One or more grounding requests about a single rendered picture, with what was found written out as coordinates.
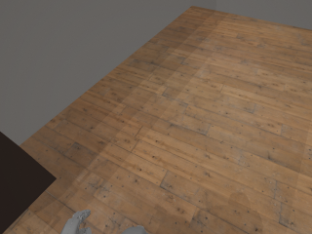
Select cabinet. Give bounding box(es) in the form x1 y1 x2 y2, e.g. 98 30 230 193
0 132 57 234

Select robot left hand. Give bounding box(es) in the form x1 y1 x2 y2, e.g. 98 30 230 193
60 209 92 234

